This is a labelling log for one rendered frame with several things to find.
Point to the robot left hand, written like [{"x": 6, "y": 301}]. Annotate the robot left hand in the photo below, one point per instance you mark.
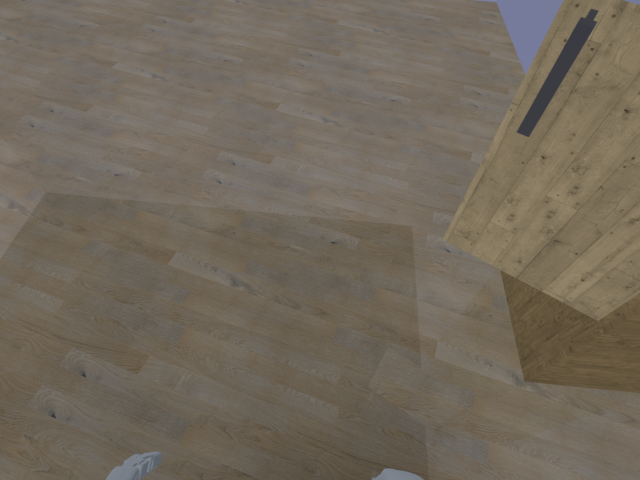
[{"x": 136, "y": 467}]

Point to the cupboard door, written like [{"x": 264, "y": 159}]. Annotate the cupboard door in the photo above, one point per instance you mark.
[{"x": 560, "y": 209}]

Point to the handle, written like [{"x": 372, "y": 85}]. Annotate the handle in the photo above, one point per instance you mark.
[{"x": 565, "y": 60}]

